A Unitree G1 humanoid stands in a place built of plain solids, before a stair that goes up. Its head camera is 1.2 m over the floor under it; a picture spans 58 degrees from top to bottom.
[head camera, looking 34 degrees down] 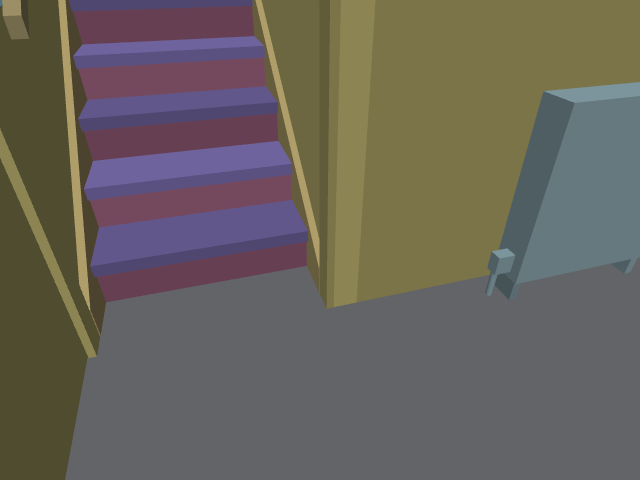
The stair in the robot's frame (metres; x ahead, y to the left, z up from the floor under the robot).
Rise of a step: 0.20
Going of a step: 0.25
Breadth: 0.85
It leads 17 degrees to the left of straight ahead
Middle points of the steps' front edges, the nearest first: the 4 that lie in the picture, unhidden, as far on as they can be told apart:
1.42 0.46 0.21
1.66 0.53 0.41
1.91 0.60 0.61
2.15 0.68 0.81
